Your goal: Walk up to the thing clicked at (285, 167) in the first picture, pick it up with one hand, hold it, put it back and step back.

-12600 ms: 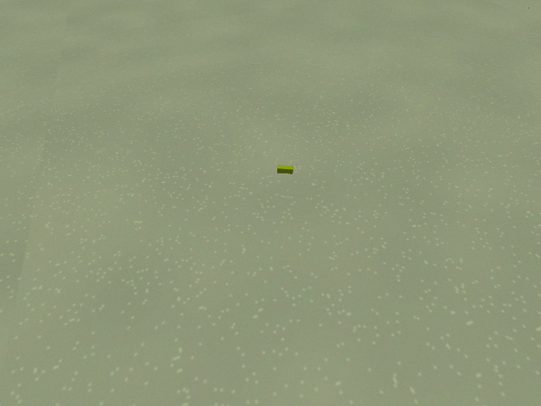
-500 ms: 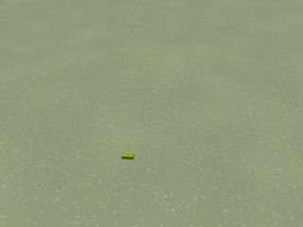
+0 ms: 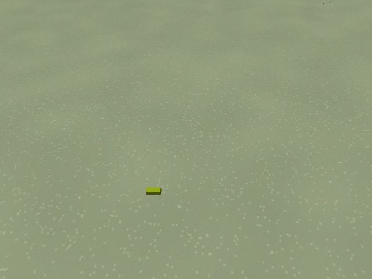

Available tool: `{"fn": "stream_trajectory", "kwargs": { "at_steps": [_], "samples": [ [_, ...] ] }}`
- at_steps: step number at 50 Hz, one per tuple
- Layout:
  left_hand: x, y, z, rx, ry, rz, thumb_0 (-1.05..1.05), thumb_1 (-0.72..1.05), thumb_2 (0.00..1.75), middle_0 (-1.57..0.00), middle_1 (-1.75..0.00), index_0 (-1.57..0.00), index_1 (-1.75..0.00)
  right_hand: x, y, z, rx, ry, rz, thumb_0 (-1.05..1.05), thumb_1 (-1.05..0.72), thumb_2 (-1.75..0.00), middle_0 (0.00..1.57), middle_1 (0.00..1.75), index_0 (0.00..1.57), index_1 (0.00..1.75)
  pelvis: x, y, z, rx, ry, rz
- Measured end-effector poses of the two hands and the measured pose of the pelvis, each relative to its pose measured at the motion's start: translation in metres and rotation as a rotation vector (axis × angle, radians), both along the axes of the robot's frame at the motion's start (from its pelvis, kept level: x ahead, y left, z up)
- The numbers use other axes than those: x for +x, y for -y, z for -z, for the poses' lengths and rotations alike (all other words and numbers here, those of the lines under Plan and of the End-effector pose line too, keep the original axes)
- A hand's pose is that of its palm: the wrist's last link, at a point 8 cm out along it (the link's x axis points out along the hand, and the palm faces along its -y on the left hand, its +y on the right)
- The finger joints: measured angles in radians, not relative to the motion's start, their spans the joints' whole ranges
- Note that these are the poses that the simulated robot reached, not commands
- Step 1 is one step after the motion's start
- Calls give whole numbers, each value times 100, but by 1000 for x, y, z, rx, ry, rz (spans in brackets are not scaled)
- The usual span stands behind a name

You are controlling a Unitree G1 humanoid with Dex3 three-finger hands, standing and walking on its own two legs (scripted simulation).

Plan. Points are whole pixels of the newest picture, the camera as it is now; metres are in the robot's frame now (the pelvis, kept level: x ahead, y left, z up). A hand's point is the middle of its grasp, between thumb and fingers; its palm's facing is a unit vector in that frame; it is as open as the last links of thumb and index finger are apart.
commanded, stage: stand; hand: left
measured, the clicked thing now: (153, 190) +0.76 +0.24 -0.77
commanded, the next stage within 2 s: walk up in 0.52 s
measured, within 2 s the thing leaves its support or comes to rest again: neither
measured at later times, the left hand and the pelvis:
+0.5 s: hand out of the picture +0.07 +0.25 -0.16, palm faces -0.03 -0.94 -0.34, open 7.4 cm; pelvis +0.00 +0.00 +0.00, yaw +0 degrees
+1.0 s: hand out of the picture +0.13 +0.32 -0.16, palm faces -0.06 -0.94 -0.34, open 7.4 cm; pelvis +0.10 +0.04 -0.01, yaw -1 degrees
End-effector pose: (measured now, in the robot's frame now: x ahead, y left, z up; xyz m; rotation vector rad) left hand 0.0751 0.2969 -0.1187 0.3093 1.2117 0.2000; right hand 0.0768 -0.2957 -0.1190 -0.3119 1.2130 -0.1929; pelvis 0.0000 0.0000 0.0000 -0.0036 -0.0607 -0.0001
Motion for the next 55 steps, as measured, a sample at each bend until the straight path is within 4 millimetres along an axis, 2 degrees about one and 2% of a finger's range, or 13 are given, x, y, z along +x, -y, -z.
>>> {"fn": "stream_trajectory", "kwargs": {
  "at_steps": [9,17,26,30,35,39,42,46,51,55],
  "samples": [
    [-16,-2,1,6,-35,-3,1,91,90,-20,-30,-20,-30,-26,5,4,0,-55,21,0,-90,-90,20,30,20,30,-4,1,0,0,-7,2],
    [-18,-2,2,4,-45,-3,1,91,90,-20,-30,-20,-30,-31,4,4,-3,-71,21,0,-90,-90,20,30,20,30,-2,1,0,-1,-11,3],
    [-10,-2,2,0,-22,8,1,91,90,-20,-30,-20,-30,-18,0,2,-3,-35,8,0,-90,-90,20,30,20,30,-2,-1,0,0,-11,6],
    [-9,-6,-2,-13,14,-8,1,91,90,-20,-30,-20,-30,-13,3,-2,6,-9,-2,0,-90,-90,20,30,20,30,6,-2,0,-1,-21,2],
    [-23,-28,-1,7,20,-48,1,90,90,-20,-30,-21,-30,8,7,-6,-37,-9,-34,0,-90,-90,20,30,20,30,18,-14,5,-15,-17,-15],
    [-28,-56,10,17,-49,-61,1,90,90,-20,-30,-21,-30,30,0,-12,-71,37,-43,0,-90,-90,20,30,20,30,38,-31,13,-16,-8,-20],
    [-16,-68,18,27,-91,-48,1,91,90,-20,-30,-20,-30,35,-6,-14,-94,76,-19,0,-90,-90,20,30,20,30,52,-39,18,6,-2,-8],
    [16,-70,12,16,-72,-16,1,91,90,-20,-30,-20,-30,35,-13,-20,-84,50,12,0,-90,-90,20,30,20,30,74,-40,11,15,2,2],
    [66,-63,1,6,-46,39,1,91,90,-20,-30,-20,-30,45,-14,-19,-56,19,28,0,-90,-90,20,30,20,30,105,-36,6,19,1,15],
    [117,-51,-6,18,-7,76,1,91,90,-20,-30,-20,-30,64,-5,-6,-28,1,38,0,-90,-90,20,30,20,30,135,-26,10,26,-1,22]
  ]
}}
